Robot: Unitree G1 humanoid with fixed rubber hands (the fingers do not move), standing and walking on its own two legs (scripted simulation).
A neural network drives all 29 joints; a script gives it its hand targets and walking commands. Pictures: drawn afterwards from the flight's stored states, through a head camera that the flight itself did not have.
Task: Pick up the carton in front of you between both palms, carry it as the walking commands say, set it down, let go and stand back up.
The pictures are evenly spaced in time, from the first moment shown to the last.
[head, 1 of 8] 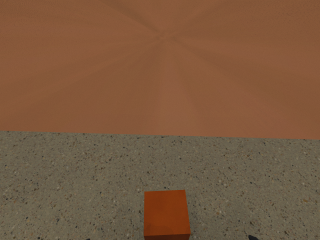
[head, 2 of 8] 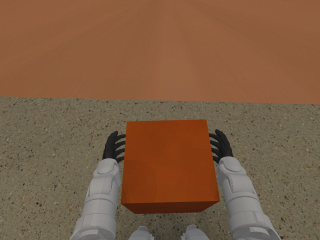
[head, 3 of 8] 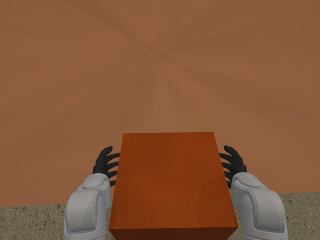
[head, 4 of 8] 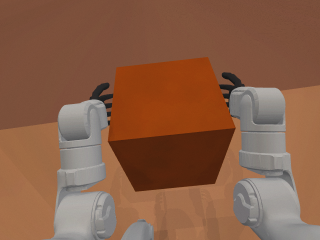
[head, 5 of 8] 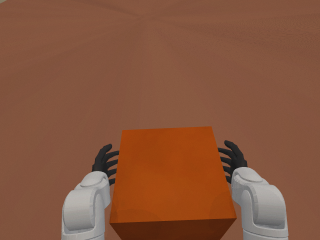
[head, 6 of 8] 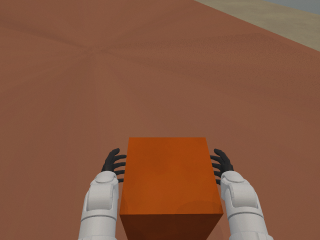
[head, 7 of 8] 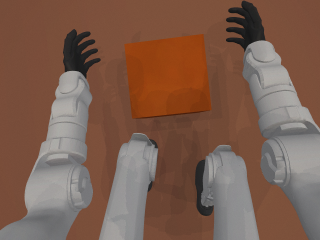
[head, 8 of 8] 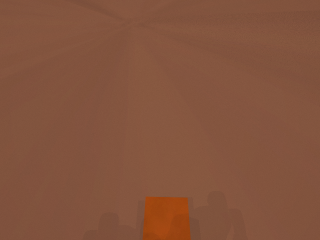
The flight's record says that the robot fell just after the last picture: no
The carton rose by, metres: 1.01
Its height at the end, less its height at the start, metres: +0.28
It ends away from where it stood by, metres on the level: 5.89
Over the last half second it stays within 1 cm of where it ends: yes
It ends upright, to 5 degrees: yes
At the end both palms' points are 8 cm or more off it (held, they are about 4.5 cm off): yes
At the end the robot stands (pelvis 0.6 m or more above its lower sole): yes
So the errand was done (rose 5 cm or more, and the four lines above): yes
